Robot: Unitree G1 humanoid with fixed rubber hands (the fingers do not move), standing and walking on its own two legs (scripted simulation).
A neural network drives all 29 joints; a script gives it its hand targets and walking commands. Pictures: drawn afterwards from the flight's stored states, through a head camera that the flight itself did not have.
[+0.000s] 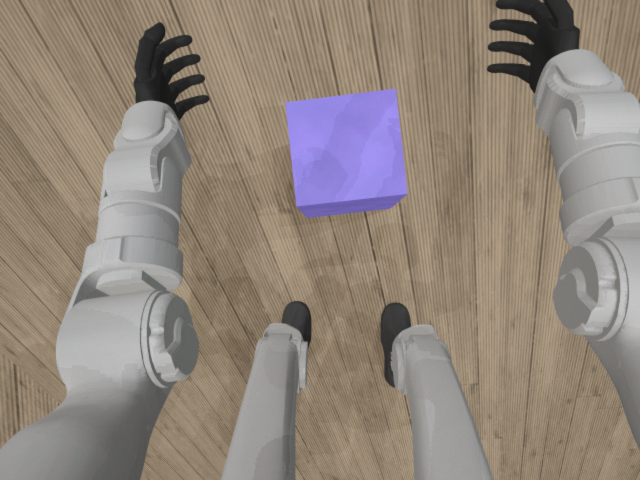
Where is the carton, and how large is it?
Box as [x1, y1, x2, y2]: [285, 89, 407, 217]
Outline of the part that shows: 395,89 285,102 296,206 307,217 389,208 407,193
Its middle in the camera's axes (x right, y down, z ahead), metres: +0.05 -0.18 +0.85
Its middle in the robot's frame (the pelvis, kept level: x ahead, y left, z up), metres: +0.56 +0.01 -0.53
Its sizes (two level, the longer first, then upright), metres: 0.210 0.200 0.250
